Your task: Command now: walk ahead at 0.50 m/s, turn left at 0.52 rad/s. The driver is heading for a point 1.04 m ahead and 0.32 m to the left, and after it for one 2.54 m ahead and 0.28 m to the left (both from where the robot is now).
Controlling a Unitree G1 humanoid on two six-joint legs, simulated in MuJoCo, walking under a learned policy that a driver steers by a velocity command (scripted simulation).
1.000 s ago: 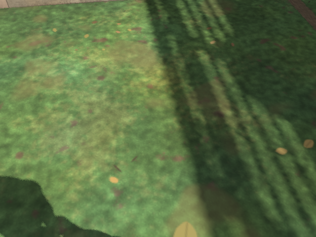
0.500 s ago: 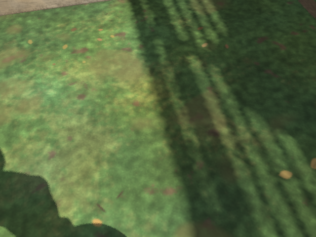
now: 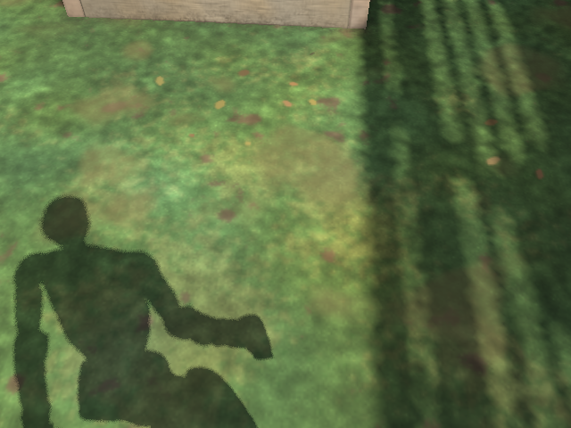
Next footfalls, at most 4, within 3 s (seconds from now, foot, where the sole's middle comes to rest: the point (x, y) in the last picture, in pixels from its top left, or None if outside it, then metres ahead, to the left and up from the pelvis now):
0.54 right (322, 405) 0.50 -0.05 -0.75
1.06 left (183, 362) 0.59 0.28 -0.75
1.62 right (185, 239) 0.95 0.32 -0.75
2.20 left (116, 231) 0.97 0.51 -0.75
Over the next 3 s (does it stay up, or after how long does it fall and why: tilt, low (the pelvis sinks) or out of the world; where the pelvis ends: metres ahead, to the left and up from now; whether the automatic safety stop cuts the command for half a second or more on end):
stays up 0.89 0.36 0.03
